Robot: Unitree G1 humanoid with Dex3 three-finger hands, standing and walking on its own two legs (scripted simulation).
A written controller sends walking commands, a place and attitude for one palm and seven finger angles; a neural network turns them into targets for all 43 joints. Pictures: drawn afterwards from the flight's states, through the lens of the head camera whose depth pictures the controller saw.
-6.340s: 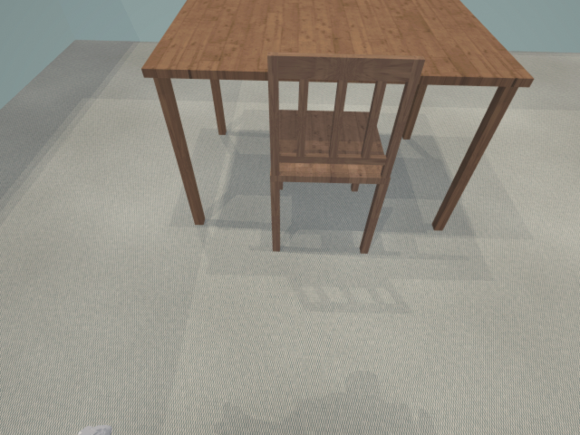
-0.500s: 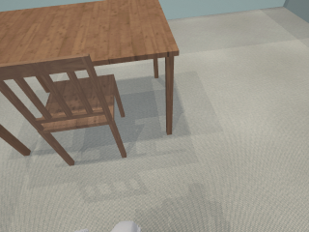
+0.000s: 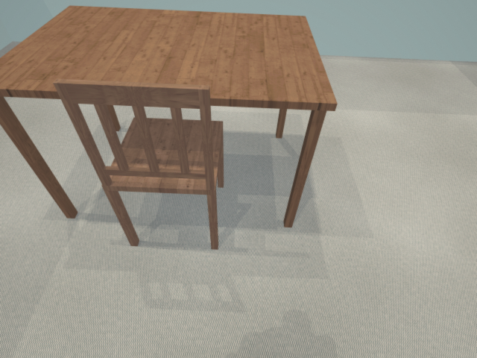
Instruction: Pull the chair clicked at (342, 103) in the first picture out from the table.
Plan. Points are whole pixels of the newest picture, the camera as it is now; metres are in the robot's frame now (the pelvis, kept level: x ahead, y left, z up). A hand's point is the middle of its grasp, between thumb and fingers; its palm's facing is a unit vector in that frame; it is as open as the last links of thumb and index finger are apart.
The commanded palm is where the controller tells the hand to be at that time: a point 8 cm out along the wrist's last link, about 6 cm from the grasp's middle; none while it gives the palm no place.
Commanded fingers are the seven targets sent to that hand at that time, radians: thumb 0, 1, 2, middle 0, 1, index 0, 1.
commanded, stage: take the last steps up to it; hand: left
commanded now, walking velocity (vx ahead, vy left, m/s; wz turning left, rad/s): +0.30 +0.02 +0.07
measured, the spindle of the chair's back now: (147, 140) +0.73 +0.34 -0.12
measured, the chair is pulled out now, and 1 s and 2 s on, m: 0.00 0.00 0.00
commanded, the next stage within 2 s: come to a stop and stand still in 0.70 s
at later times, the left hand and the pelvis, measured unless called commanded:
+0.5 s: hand out of the picture +0.04 +0.13 -0.16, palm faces +0.15 -0.98 -0.15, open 7.4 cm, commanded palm none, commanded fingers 0.00 0.90 0.90 -0.20 -0.30 -0.20 -0.30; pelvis +0.13 +0.00 +0.00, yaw +3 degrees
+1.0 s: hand (145, 265) +0.34 +0.24 -0.17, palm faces +0.06 -0.98 -0.20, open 7.4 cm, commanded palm none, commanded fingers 0.00 0.90 0.90 -0.20 -0.30 -0.20 -0.30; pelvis +0.28 +0.06 -0.01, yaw +2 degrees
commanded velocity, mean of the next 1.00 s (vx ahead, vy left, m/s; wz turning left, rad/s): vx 0.13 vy -0.01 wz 0.02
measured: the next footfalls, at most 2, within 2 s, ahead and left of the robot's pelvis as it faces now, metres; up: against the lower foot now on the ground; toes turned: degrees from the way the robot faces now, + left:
right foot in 0.14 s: +0.08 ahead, -0.12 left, +0.00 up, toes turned -4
left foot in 0.62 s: +0.31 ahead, +0.14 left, +0.00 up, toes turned +9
